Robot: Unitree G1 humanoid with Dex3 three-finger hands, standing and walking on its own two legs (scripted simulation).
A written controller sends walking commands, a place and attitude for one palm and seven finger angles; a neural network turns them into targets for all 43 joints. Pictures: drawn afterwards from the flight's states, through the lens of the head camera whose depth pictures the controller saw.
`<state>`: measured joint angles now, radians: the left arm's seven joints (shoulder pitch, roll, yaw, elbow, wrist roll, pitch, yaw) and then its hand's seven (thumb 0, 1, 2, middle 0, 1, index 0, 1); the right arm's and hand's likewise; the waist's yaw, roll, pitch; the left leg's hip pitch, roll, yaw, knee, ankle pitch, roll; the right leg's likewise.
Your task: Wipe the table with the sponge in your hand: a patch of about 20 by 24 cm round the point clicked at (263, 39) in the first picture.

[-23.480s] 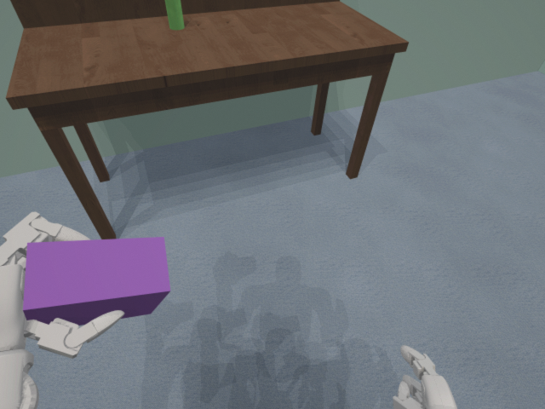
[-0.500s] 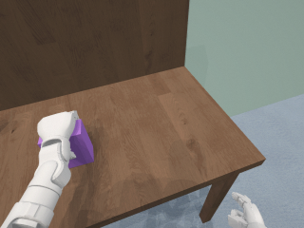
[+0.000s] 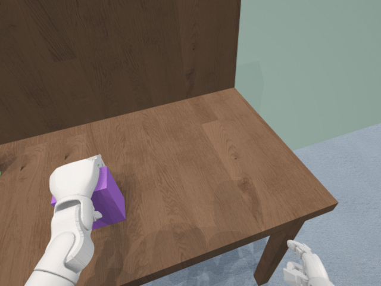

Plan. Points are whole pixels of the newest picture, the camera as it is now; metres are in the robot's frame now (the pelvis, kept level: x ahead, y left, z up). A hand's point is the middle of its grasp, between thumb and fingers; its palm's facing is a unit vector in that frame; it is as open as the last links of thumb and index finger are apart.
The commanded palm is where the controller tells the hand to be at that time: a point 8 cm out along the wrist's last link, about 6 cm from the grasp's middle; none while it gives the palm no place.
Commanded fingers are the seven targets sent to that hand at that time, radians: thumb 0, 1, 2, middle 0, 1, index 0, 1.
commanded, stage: wipe back along the middle lane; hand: left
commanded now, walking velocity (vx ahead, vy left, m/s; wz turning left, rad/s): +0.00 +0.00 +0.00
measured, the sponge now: (96, 205) +0.27 +0.27 +0.02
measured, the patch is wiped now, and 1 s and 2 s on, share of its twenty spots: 0.85 0.90 0.95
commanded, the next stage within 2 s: slide across to the third lane in 0.48 s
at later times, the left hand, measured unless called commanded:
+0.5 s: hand (93, 208) +0.24 +0.24 +0.07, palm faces +0.04 -0.09 -1.00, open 10.4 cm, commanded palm +0.19 +0.22 +0.11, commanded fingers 0.00 0.10 1.30 -1.20 -1.60 -1.20 -1.60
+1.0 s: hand (107, 217) +0.22 +0.20 +0.07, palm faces +0.05 -0.11 -0.99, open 10.4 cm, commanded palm +0.19 +0.17 +0.13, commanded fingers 0.00 0.10 1.30 -1.20 -1.60 -1.20 -1.60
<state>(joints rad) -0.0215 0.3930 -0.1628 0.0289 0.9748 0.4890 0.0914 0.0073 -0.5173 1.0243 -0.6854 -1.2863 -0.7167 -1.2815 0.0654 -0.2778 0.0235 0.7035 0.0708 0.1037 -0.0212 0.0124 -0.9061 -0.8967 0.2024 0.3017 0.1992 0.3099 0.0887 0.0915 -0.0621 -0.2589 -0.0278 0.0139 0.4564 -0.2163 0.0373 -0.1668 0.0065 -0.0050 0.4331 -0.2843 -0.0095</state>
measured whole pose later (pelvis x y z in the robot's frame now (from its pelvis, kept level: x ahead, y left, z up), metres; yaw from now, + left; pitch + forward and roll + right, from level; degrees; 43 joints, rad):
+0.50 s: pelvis -0.01 -0.01 +0.00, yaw +0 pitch -1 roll +0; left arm 0.10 0.37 -0.19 -0.10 0.97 0.52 0.09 0.00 -0.51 1.02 -0.68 -1.29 -0.71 -1.29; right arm 0.05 -0.27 0.03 0.72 0.07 0.10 -0.01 0.01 -0.91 -0.90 0.20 0.30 0.19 0.30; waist 0.10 0.11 -0.05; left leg -0.23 -0.01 0.01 0.46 -0.21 0.02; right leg -0.15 0.03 0.00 0.45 -0.29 -0.03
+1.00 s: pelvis -0.02 -0.02 +0.00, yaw +0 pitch -3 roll +0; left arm 0.10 0.33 -0.30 -0.15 1.00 0.54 0.08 0.00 -0.51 1.02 -0.68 -1.29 -0.71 -1.29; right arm 0.04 -0.27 0.01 0.74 0.06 0.08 0.00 0.01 -0.91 -0.90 0.20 0.30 0.16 0.29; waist 0.13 0.13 -0.04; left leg -0.22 0.00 0.01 0.46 -0.20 0.01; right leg -0.14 0.03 -0.01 0.46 -0.28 -0.04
